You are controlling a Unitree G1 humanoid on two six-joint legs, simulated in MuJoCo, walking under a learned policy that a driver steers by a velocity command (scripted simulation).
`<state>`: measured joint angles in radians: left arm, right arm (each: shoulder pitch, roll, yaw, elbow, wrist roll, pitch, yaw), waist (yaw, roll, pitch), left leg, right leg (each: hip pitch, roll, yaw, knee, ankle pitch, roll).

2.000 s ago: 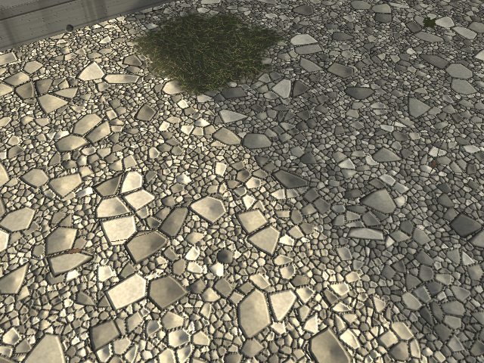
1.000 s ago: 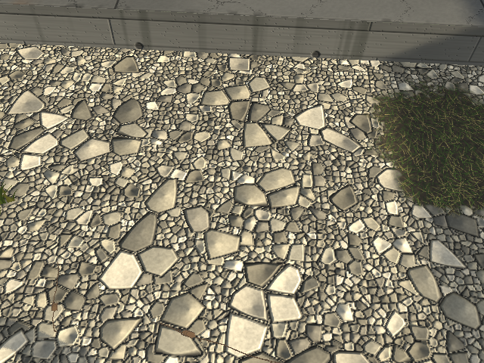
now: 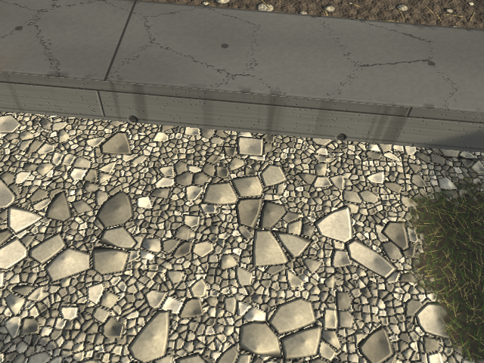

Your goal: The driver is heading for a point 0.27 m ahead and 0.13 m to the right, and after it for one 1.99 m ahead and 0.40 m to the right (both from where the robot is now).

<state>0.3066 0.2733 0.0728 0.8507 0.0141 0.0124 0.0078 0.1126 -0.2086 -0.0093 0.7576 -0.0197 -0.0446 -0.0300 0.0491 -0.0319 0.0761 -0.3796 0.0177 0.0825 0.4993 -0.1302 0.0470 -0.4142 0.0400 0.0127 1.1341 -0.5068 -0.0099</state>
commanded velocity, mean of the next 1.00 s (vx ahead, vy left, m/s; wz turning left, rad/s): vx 0.03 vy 0.00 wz -0.55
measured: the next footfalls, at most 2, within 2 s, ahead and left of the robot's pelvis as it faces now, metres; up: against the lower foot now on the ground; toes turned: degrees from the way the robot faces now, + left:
right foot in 0.30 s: +0.03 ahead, -0.12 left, +0.00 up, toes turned -14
left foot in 0.76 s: +0.08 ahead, +0.06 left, +0.00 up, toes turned -31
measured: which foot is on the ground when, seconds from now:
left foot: down 0.00-0.30, up 0.32-0.74, down 0.76-1.00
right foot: up 0.00-0.28, down 0.30-0.76, up 0.78-1.00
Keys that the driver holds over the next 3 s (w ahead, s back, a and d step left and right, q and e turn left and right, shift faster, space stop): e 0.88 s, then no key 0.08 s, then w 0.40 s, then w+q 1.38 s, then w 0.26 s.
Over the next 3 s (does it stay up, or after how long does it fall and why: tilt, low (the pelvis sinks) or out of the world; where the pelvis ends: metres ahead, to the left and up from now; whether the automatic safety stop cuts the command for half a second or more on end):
stays up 0.87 -0.27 0.01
